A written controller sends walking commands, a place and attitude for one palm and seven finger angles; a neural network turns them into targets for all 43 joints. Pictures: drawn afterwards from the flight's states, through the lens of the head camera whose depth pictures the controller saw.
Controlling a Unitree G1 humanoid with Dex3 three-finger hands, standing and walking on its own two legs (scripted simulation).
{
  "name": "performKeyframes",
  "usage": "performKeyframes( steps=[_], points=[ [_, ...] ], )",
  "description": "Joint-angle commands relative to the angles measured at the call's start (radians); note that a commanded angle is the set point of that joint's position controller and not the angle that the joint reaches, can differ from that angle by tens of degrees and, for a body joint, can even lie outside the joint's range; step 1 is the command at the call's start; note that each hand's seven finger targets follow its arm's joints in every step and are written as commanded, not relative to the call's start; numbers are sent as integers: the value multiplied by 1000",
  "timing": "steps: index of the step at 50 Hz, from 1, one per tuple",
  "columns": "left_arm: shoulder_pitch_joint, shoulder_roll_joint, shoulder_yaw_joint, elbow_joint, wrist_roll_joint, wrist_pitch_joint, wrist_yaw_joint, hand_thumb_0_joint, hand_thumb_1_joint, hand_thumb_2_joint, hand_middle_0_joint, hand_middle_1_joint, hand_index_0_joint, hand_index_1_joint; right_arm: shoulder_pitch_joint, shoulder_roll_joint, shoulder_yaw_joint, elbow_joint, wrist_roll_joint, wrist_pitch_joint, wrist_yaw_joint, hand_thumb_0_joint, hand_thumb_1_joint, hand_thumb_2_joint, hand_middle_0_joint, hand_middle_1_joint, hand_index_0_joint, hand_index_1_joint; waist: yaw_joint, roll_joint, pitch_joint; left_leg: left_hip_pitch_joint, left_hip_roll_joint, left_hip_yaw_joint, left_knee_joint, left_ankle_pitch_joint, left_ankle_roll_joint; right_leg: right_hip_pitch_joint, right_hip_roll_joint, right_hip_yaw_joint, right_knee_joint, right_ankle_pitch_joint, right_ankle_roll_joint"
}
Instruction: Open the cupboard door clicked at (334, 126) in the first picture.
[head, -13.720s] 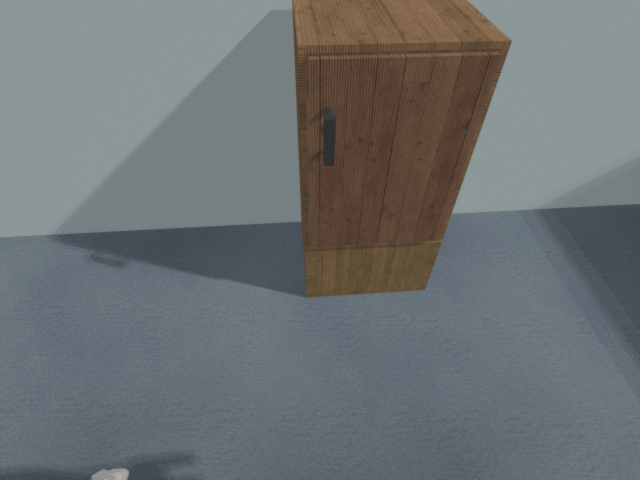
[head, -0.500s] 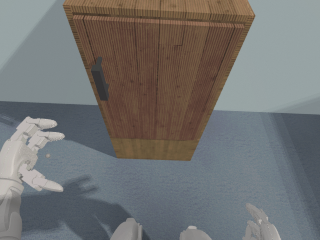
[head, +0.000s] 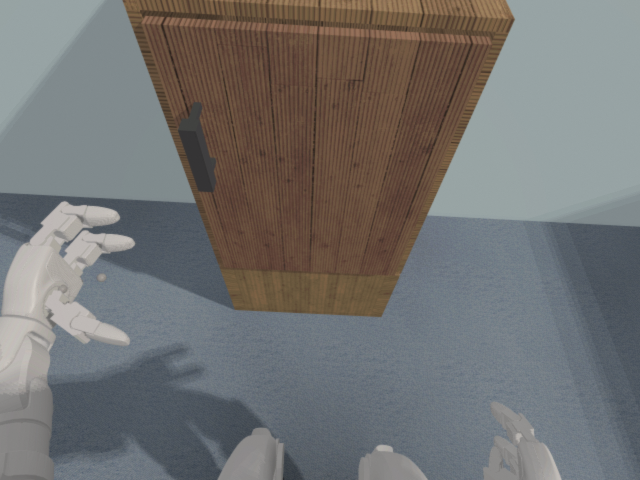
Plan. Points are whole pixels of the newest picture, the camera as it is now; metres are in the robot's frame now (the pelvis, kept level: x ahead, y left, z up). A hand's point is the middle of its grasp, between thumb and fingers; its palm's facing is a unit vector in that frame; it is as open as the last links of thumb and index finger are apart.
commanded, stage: move the hooked fingers beside the handle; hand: left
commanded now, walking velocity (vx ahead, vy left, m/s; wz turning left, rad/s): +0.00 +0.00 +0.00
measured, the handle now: (202, 148) +0.56 +0.21 +0.04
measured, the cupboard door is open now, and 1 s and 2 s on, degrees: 0 0 0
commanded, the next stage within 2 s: none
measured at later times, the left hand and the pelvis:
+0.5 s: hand (120, 230) +0.39 +0.28 +0.05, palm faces +0.00 -1.00 -0.02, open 14.0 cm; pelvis +0.00 +0.01 +0.00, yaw -1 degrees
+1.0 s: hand (140, 192) +0.46 +0.27 +0.05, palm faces -0.02 -1.00 -0.02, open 14.0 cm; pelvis +0.00 +0.02 -0.01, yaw -2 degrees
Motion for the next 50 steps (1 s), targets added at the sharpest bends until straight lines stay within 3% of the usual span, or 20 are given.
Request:
performKeyframes(
  steps=[1, 3, 4, 7, 9, 11, 12, 14, 16, 17, 21, 24, 27, 29, 31, 34, 37, 42, 47, 50],
  points=[
    [-274, 282, 81, -153, -16, -46, 7, 0, -500, 300, -300, -1200, -300, -1200, 47, -157, -65, -119, 4, -31, -9, 0, -900, -900, 200, 300, 200, 300, -11, 83, -333, 219, -31, -36, -156, 228, 11, 133, 25, 108, -146, 212, 10],
    [-302, 319, 112, -113, -11, -41, 19, 0, -500, 300, -300, -1200, -300, -1200, 56, -162, -67, -112, 4, -21, -7, 0, -900, -900, 200, 300, 200, 300, -13, 48, -320, 189, -29, -33, -151, 224, 12, 141, 24, 112, -149, 215, 14],
    [-296, 320, 113, -105, -15, -43, 17, 0, -500, 300, -300, -1200, -300, -1200, 58, -161, -66, -118, 2, -17, -5, 0, -900, -900, 200, 300, 200, 300, -2, 65, -322, 186, -31, -34, -148, 241, 12, 148, 28, 113, -141, 231, 7],
    [-345, 354, 135, -54, 1, -48, 24, 0, -500, 300, -300, -1200, -300, -1200, 70, -164, -67, -113, 2, 0, -1, 0, -900, -900, 200, 300, 200, 300, -14, 45, -322, 152, -30, -23, -141, 217, 15, 148, 24, 124, -144, 216, 16],
    [-366, 328, 112, -78, -1, -63, 17, 0, -500, 300, -300, -1200, -300, -1200, 77, -160, -70, -119, 0, 4, 2, 0, -900, -900, 200, 300, 200, 300, -13, 80, -353, 184, -31, -23, -136, 259, 15, 146, 29, 118, -130, 257, 10],
    [-357, 352, 133, -67, 5, -74, 17, 0, -500, 300, -300, -1200, -300, -1200, 91, -164, -76, -110, 0, 13, 4, 0, -900, -900, 200, 300, 200, 300, -12, 80, -388, 210, -27, -25, -138, 287, 14, 146, 30, 115, -127, 284, 14],
    [-376, 323, 103, -68, 8, -76, 14, 0, -500, 300, -300, -1200, -300, -1200, 91, -161, -75, -111, 1, 15, 6, 0, -900, -900, 200, 300, 200, 300, -21, 94, -377, 215, -28, -24, -140, 279, 14, 126, 30, 111, -128, 274, 14],
    [-396, 355, 131, -16, 3, -76, 15, 0, -500, 300, -300, -1200, -300, -1200, 103, -168, -76, -96, -1, 23, 4, 0, -900, -900, 200, 300, 200, 300, -27, 52, -356, 187, -25, -28, -131, 272, 18, 124, 35, 112, -127, 270, 13],
    [-430, 364, 129, -1, 14, -78, 12, 0, -500, 300, -300, -1200, -300, -1200, 105, -170, -77, -92, 0, 30, 4, 0, -900, -900, 200, 300, 200, 300, -27, 81, -357, 191, -24, -31, -139, 266, 14, 112, 32, 108, -126, 261, 13],
    [-451, 337, 102, -11, 18, -81, 12, 0, -500, 300, -300, -1200, -300, -1200, 108, -168, -78, -92, 0, 32, 6, 0, -900, -900, 200, 300, 200, 300, -34, 97, -367, 218, -24, -34, -142, 278, 14, 95, 32, 102, -125, 263, 12],
    [-543, 370, 115, 43, 33, -90, 23, 0, -500, 300, -300, -1200, -300, -1200, 127, -176, -81, -67, -3, 46, 2, 0, -900, -900, 200, 300, 200, 300, -53, 70, -364, 213, -18, -42, -131, 262, 15, 61, 36, 100, -122, 239, 15],
    [-586, 369, 103, 45, 43, -104, 27, 0, -500, 300, -300, -1200, -300, -1200, 137, -179, -82, -65, -6, 51, 3, 0, -900, -900, 200, 300, 200, 300, -50, 116, -399, 264, -16, -53, -131, 291, 11, 33, 38, 91, -112, 237, 6],
    [-610, 402, 123, 94, 58, -103, 34, 0, -500, 300, -300, -1200, -300, -1200, 147, -182, -80, -55, -9, 67, 6, 0, -900, -900, 200, 300, 200, 300, -51, 104, -404, 262, -13, -57, -132, 301, 7, 33, 37, 88, -113, 244, 10],
    [-637, 392, 108, 93, 63, -108, 35, 0, -500, 300, -300, -1200, -300, -1200, 149, -178, -78, -60, -12, 72, 8, 0, -900, -900, 200, 300, 200, 300, -49, 147, -423, 282, -14, -56, -125, 332, 7, 22, 39, 87, -103, 258, 5],
    [-616, 405, 123, 130, 72, -102, 41, 0, -500, 300, -300, -1200, -300, -1200, 160, -182, -81, -57, -13, 84, 12, 0, -900, -900, 200, 300, 200, 300, -46, 122, -420, 296, -8, -65, -129, 352, 2, 12, 41, 78, -105, 262, 6],
    [-668, 365, 85, 169, 73, -102, 47, 0, -500, 300, -300, -1200, -300, -1200, 163, -181, -79, -56, -12, 95, 14, 0, -900, -900, 200, 300, 200, 300, -67, 105, -389, 273, -9, -65, -125, 323, 7, -20, 43, 75, -106, 238, 7],
    [-719, 423, 116, 225, 94, -107, 52, 0, -500, 300, -300, -1200, -300, -1200, 175, -190, -79, -47, -14, 110, 13, 0, -900, -900, 200, 300, 200, 300, -72, 74, -392, 232, -9, -60, -117, 287, 10, -9, 41, 81, -103, 229, 13],
    [-823, 417, 84, 212, 116, -140, 59, 0, -500, 300, -300, -1200, -300, -1200, 190, -191, -78, -33, -21, 127, 17, 0, -900, -900, 200, 300, 200, 300, -81, 166, -448, 326, 0, -87, -109, 346, -2, -77, 44, 71, -87, 220, 6],
    [-878, 411, 70, 283, 129, -126, 76, 0, -500, 300, -300, -1200, -300, -1200, 210, -200, -77, -16, -24, 148, 18, 0, -900, -900, 200, 300, 200, 300, -100, 140, -435, 324, 4, -108, -111, 308, -3, -127, 44, 63, -87, 185, 8],
    [-925, 429, 71, 295, 144, -124, 93, 0, -500, 300, -300, -1200, -300, -1200, 217, -200, -73, -11, -29, 157, 19, 0, -900, -900, 200, 300, 200, 300, -108, 169, -445, 332, 5, -110, -105, 315, -5, -143, 43, 63, -83, 185, 7]
  ],
)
